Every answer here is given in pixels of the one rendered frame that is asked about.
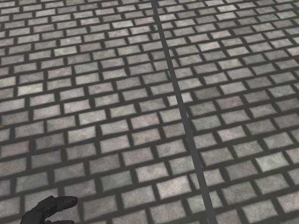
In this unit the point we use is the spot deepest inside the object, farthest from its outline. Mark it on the robot left hand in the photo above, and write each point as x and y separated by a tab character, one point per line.
47	208

